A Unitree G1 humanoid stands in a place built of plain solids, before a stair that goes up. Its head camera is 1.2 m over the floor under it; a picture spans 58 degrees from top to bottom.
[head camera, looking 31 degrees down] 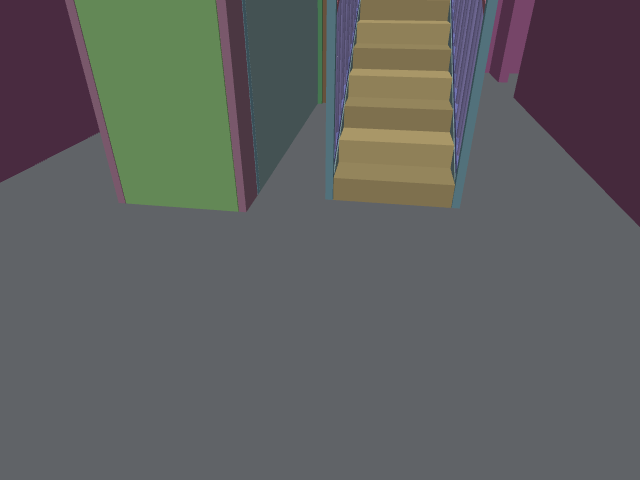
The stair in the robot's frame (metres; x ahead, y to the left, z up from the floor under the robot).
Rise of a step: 0.15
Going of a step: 0.28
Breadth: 0.73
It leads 9 degrees to the right of straight ahead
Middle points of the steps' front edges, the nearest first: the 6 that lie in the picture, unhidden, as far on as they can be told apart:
2.44 -0.44 0.15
2.71 -0.49 0.30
2.99 -0.53 0.45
3.26 -0.57 0.61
3.54 -0.62 0.76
3.81 -0.66 0.91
